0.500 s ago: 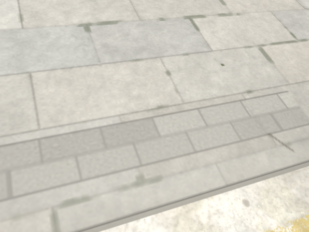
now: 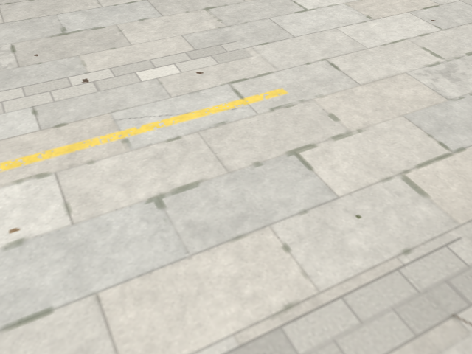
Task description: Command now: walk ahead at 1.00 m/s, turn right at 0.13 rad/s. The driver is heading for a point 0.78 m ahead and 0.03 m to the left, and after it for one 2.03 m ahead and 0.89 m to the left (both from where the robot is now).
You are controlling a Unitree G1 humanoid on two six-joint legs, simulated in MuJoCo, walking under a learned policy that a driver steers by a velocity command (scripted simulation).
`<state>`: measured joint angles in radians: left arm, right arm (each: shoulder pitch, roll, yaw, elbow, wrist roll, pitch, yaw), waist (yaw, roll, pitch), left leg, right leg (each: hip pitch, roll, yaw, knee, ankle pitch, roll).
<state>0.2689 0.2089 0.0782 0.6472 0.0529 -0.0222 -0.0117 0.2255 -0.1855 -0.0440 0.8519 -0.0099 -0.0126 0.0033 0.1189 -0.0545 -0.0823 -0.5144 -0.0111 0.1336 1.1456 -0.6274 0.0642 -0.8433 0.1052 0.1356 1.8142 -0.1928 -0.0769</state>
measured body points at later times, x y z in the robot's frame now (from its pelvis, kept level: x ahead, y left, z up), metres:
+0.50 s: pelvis +0.34 +0.01 +0.08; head +0.34 +0.02 +0.53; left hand +0.46 +0.27 -0.04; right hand +0.35 -0.25 -0.05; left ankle +0.21 +0.13 -0.54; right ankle +0.32 -0.07 -0.65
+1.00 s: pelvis +0.76 +0.08 +0.08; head +0.82 +0.09 +0.52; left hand +0.95 +0.35 +0.00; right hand +0.84 -0.19 -0.04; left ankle +0.84 +0.16 -0.65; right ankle +0.76 -0.07 -0.54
